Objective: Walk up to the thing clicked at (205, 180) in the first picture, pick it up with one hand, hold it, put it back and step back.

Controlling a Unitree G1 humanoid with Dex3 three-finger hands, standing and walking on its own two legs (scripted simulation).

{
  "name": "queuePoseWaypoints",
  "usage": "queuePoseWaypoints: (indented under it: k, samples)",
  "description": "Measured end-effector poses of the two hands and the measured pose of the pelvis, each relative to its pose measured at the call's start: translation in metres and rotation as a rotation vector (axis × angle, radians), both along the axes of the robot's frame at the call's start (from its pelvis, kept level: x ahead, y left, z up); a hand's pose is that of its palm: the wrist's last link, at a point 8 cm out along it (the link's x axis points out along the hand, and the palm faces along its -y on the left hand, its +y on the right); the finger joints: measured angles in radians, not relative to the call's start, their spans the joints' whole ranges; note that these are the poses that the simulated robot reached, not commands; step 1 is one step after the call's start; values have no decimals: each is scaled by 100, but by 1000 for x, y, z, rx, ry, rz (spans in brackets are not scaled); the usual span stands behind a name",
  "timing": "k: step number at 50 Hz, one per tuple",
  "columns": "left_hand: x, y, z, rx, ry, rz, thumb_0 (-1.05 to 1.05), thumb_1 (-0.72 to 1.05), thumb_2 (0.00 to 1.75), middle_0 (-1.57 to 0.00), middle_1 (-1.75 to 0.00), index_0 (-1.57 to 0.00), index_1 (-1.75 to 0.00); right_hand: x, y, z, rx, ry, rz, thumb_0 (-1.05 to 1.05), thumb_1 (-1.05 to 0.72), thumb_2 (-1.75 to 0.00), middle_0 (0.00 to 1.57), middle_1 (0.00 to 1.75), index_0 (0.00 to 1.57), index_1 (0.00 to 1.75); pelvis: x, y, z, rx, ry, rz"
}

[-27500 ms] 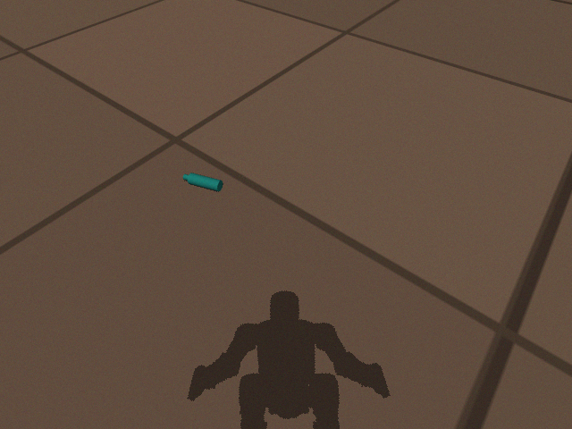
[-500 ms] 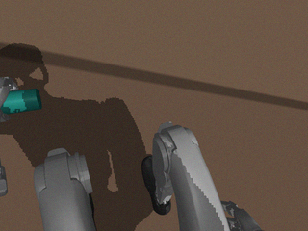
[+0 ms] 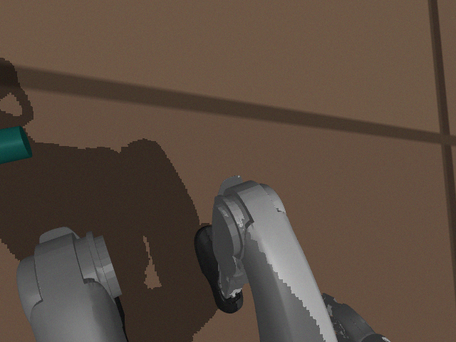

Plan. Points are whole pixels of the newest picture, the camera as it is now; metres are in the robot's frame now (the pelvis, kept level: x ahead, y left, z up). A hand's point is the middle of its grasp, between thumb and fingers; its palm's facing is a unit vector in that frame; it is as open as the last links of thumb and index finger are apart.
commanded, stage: rest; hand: left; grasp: from above
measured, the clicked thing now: out of the picture +0.45 +0.32 -0.27
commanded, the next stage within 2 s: open in 0.42 s
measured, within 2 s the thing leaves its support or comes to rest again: rests again in 0.86 s
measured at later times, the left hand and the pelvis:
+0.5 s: hand out of the picture +0.44 +0.31 -0.25, palm faces -0.47 -0.10 -0.88, open 8.5 cm; pelvis +0.00 +0.00 +0.00, yaw -2 degrees
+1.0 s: hand out of the picture +0.44 +0.31 -0.24, palm faces -0.47 -0.11 -0.88, open 11.5 cm; pelvis -0.01 +0.00 +0.00, yaw -2 degrees
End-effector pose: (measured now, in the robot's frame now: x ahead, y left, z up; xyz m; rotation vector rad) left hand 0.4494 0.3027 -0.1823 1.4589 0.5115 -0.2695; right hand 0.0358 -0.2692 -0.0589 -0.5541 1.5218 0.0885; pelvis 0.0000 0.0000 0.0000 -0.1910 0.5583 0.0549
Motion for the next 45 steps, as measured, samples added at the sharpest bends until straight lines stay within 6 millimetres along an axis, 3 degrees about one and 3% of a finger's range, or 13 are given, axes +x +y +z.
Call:
queuePoseWaypoints:
  k: [15,30,36,45]
  samples:
    - [-1,7,-8,3,-20,2,0,23,27,-86,-32,-87,-31,0,1,8,1,-10,66,0,-90,-89,20,30,20,30,-3,2,-5,-19,-33,-7]
    - [1,6,-8,6,-5,2,0,23,29,-84,-35,-85,-34,-3,15,10,53,-24,92,0,-90,-89,20,30,20,30,-5,4,-2,-32,-48,-14]
    - [3,7,-5,6,-29,7,0,21,36,-74,-41,-76,-40,-4,16,13,57,-30,104,0,-90,-89,20,30,20,30,-7,4,-2,-34,-57,-17]
    - [7,8,-2,15,-26,19,0,3,55,-54,-55,-56,-54,-9,12,17,42,-35,100,0,-90,-89,20,30,20,30,-9,5,-2,-40,-59,-21]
